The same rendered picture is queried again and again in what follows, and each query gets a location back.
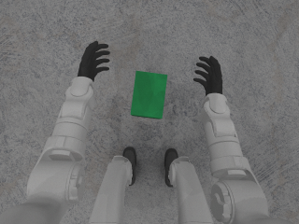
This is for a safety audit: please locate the robot left forearm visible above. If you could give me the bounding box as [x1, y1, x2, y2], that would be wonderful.
[26, 77, 96, 198]

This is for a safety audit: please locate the carton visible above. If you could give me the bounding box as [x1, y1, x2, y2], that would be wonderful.
[130, 71, 167, 119]

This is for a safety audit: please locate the left robot shin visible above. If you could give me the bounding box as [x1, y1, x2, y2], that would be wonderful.
[107, 155, 133, 177]

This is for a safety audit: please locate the left robot hand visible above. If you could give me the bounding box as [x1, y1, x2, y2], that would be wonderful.
[78, 40, 110, 82]

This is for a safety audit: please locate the robot shin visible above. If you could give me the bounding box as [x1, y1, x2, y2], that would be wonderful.
[107, 155, 133, 177]
[168, 156, 195, 181]

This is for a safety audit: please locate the robot right forearm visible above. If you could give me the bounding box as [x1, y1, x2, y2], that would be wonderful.
[199, 92, 268, 215]

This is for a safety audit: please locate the right robot shin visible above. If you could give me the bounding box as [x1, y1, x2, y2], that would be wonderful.
[168, 156, 195, 181]

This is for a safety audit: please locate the left robot upper arm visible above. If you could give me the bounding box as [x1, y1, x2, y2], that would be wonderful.
[0, 160, 85, 224]

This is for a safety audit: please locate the right robot hand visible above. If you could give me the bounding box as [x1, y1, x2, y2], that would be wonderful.
[193, 56, 223, 96]

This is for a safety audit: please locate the right robot upper arm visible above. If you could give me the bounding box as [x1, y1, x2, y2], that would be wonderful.
[210, 180, 294, 224]

